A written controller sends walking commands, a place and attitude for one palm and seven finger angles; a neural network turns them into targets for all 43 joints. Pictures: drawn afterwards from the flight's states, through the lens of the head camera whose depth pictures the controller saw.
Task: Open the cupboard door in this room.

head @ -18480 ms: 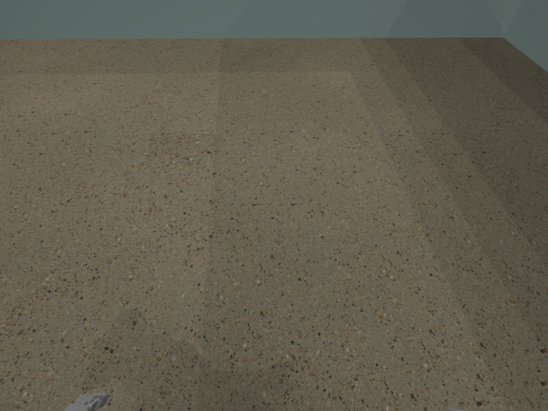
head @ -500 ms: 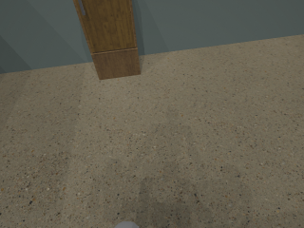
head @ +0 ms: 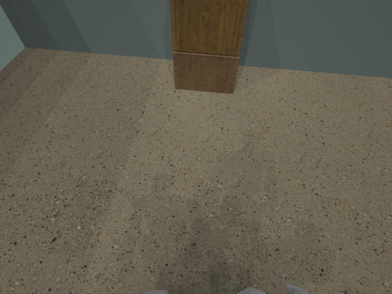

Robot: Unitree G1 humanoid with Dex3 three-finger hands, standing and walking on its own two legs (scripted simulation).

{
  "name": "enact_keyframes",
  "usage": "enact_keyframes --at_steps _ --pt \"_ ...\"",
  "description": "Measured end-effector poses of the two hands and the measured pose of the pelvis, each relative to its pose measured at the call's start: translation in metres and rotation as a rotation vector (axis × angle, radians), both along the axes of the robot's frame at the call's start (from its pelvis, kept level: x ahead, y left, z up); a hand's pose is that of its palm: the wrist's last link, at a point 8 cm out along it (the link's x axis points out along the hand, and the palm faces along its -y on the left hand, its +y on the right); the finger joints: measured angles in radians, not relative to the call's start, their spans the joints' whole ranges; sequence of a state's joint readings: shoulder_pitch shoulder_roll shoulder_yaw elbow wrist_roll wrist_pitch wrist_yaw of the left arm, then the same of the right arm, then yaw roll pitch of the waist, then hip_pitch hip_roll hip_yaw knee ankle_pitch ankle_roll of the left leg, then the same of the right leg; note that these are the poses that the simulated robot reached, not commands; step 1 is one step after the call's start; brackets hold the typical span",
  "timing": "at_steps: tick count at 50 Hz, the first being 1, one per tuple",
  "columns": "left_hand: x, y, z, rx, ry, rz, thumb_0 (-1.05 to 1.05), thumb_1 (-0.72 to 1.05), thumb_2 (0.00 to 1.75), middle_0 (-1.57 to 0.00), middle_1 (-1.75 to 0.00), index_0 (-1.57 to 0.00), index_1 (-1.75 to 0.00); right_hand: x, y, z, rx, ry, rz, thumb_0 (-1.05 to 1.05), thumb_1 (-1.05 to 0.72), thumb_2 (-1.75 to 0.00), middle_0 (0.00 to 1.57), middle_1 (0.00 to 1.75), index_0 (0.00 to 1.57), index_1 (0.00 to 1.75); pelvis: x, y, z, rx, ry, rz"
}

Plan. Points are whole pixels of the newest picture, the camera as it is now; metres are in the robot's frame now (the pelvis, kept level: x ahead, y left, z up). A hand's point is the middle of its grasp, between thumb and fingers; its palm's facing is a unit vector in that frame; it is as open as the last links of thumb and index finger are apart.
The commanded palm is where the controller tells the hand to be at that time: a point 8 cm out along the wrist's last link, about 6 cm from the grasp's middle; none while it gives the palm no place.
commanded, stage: turn or walk to find it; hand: left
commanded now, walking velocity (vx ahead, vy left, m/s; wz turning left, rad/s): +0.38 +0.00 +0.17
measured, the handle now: out of the picture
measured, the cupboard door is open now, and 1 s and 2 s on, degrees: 0 0 0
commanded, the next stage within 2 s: stand and wait in 0.52 s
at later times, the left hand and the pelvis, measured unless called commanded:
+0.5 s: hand (153, 237) +0.26 +0.13 -0.15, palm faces +0.13 -0.96 -0.24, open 7.2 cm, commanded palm none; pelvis +0.22 -0.06 +0.01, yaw +6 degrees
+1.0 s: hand (149, 205) +0.35 +0.17 -0.17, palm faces +0.20 -0.96 -0.17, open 7.4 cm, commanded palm none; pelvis +0.37 +0.00 +0.01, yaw +8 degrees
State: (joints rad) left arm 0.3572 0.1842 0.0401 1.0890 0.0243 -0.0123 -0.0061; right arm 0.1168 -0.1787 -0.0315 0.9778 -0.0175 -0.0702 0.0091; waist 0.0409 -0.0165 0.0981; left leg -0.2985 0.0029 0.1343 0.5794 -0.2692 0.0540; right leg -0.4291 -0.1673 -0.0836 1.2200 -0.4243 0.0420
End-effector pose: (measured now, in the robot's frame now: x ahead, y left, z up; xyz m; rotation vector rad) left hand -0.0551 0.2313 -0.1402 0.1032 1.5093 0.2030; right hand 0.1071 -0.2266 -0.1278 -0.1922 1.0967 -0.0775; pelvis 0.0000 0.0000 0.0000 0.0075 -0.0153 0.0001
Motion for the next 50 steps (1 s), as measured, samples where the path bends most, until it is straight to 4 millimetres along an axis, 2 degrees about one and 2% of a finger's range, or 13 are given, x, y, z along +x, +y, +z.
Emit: enact_keyframes --at_steps 4,8,13,16,18,20,23,27,33,38,41,45,50 --pt "0.104 0.004 0.008 0.014 -0.212 -0.036 0.01 0.91 0.90 -0.20 -0.30 -0.20 -0.30 0.002 -0.013 0.008 -0.026 0.046 -0.051 -0.01 -0.94 -0.90 0.20 0.30 0.20 0.30 0.033 -0.002 0.009 0.009 -0.001 0.024" --pt "0.193 -0.003 0.022 0.018 -0.357 -0.073 0.01 0.91 0.90 -0.20 -0.30 -0.20 -0.30 0.002 -0.027 0.005 -0.028 0.124 -0.081 -0.01 -0.93 -0.90 0.20 0.30 0.20 0.30 0.068 -0.009 0.012 0.021 -0.001 0.035" --pt "0.283 -0.022 0.030 0.034 -0.439 -0.139 0.01 0.91 0.90 -0.20 -0.30 -0.20 -0.30 0.006 -0.043 -0.011 -0.004 0.229 -0.132 0.00 -0.92 -0.90 0.20 0.30 0.20 0.30 0.117 -0.028 0.005 0.034 0.003 0.039" --pt "0.322 -0.035 0.026 0.055 -0.477 -0.157 0.01 0.91 0.90 -0.20 -0.30 -0.20 -0.30 0.014 -0.055 -0.027 0.014 0.305 -0.138 0.00 -0.91 -0.90 0.20 0.30 0.20 0.30 0.149 -0.044 -0.007 0.026 -0.001 0.056" --pt "0.330 -0.042 0.025 0.061 -0.480 -0.138 0.00 0.91 0.90 -0.20 -0.30 -0.20 -0.30 0.027 -0.061 -0.030 0.020 0.348 -0.123 0.00 -0.91 -0.90 0.20 0.30 0.20 0.30 0.164 -0.051 -0.008 0.017 -0.010 0.074" --pt "0.326 -0.046 0.025 0.062 -0.443 -0.104 0.00 0.91 0.90 -0.20 -0.30 -0.20 -0.30 0.049 -0.064 -0.026 0.024 0.359 -0.102 0.01 -0.91 -0.90 0.20 0.30 0.20 0.30 0.179 -0.055 -0.003 0.015 -0.013 0.084" --pt "0.310 -0.052 0.025 0.059 -0.340 -0.046 0.00 0.91 0.90 -0.20 -0.30 -0.21 -0.30 0.093 -0.066 -0.018 0.027 0.328 -0.072 0.01 -0.91 -0.90 0.20 0.30 0.19 0.30 0.204 -0.057 0.007 0.010 -0.007 0.098" --pt "0.285 -0.050 0.025 0.066 -0.207 0.032 0.00 0.93 0.90 -0.20 -0.30 -0.21 -0.30 0.157 -0.060 -0.007 0.029 0.269 -0.028 0.01 -0.91 -0.90 0.20 0.30 0.19 0.30 0.238 -0.056 0.015 0.004 0.009 0.122" --pt "0.260 -0.054 0.018 0.013 -0.036 0.129 0.00 0.92 0.90 -0.20 -0.30 -0.20 -0.30 0.260 -0.034 -0.001 0.013 0.187 0.069 0.01 -0.92 -0.90 0.20 0.30 0.19 0.30 0.287 -0.038 0.015 -0.009 0.012 0.149" --pt "0.258 -0.050 -0.004 -0.053 0.079 0.193 0.01 0.91 0.90 -0.20 -0.30 -0.20 -0.30 0.341 0.004 -0.006 -0.018 0.087 0.139 0.00 -0.92 -0.90 0.20 0.30 0.19 0.30 0.328 -0.008 -0.002 -0.033 0.002 0.148" --pt "0.276 -0.041 -0.011 -0.063 0.100 0.185 0.01 0.91 0.90 -0.20 -0.30 -0.20 -0.30 0.367 0.023 -0.002 -0.018 0.043 0.144 0.00 -0.91 -0.90 0.20 0.30 0.19 0.30 0.341 0.000 -0.003 -0.015 -0.006 0.135" --pt "0.323 -0.026 -0.008 -0.048 0.019 0.152 0.01 0.91 0.90 -0.20 -0.30 -0.20 -0.30 0.378 0.038 0.003 0.006 0.028 0.119 0.00 -0.91 -0.90 0.20 0.30 0.20 0.30 0.353 0.006 0.004 -0.016 -0.013 0.132" --pt "0.390 -0.014 -0.002 0.000 -0.141 0.105 0.01 0.91 0.90 -0.20 -0.30 -0.20 -0.30 0.385 0.032 0.001 0.024 0.020 0.086 -0.02 -0.93 -0.90 0.20 0.30 0.20 0.30 0.365 0.003 0.006 0.007 -0.016 0.142"
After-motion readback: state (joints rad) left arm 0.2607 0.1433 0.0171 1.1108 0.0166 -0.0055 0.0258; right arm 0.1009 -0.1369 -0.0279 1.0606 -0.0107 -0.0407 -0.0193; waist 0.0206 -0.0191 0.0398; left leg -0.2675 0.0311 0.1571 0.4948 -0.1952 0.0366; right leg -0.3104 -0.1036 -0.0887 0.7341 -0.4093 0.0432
